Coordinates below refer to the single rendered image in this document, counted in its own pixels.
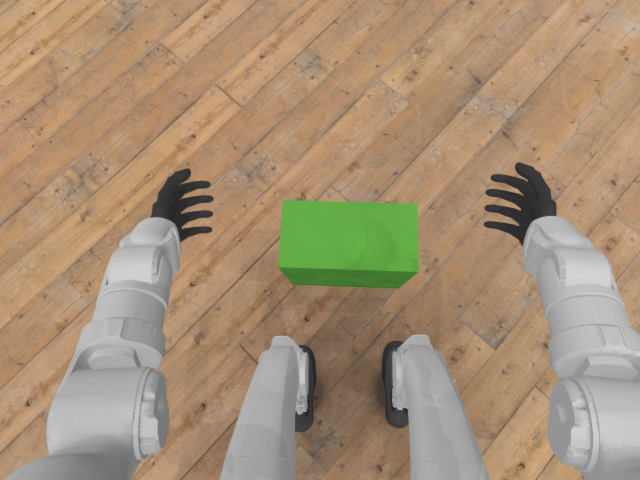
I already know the robot right foot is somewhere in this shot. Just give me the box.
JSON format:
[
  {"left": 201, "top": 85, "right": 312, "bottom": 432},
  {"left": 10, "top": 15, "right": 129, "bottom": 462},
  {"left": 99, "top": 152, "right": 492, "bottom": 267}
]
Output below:
[{"left": 382, "top": 341, "right": 409, "bottom": 428}]

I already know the left robot upper arm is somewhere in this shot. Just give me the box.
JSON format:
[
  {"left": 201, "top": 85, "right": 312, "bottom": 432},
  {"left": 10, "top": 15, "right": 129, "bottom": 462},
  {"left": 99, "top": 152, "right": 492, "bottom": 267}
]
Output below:
[{"left": 4, "top": 367, "right": 169, "bottom": 480}]

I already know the left robot shin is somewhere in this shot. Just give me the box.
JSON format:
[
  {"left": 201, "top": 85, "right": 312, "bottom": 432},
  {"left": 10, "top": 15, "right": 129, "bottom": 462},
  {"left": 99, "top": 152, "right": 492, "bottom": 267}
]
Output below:
[{"left": 258, "top": 336, "right": 308, "bottom": 412}]

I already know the right robot upper arm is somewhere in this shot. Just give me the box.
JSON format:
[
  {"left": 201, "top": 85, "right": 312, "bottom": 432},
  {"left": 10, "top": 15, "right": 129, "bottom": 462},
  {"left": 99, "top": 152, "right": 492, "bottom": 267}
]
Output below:
[{"left": 547, "top": 374, "right": 640, "bottom": 480}]

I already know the carton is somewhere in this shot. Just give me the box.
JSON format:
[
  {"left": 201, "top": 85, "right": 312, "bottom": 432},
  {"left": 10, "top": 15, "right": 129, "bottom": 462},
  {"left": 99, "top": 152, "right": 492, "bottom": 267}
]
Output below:
[{"left": 278, "top": 200, "right": 419, "bottom": 288}]

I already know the right robot hand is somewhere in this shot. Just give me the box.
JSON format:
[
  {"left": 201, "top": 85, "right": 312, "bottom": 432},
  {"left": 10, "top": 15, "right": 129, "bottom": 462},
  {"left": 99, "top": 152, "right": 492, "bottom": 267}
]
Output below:
[{"left": 484, "top": 162, "right": 556, "bottom": 246}]

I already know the right robot forearm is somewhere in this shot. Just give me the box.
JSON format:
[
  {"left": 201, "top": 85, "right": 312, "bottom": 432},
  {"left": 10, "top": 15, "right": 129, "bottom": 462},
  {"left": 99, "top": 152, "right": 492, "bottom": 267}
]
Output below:
[{"left": 522, "top": 216, "right": 640, "bottom": 381}]

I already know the left robot forearm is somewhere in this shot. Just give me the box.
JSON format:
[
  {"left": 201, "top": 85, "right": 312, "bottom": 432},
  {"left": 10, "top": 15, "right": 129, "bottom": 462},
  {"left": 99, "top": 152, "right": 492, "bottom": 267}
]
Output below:
[{"left": 46, "top": 217, "right": 181, "bottom": 454}]

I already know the left robot hand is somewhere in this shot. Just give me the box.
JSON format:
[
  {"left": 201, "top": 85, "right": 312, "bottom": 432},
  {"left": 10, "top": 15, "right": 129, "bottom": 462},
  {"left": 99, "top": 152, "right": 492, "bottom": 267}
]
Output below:
[{"left": 150, "top": 168, "right": 213, "bottom": 243}]

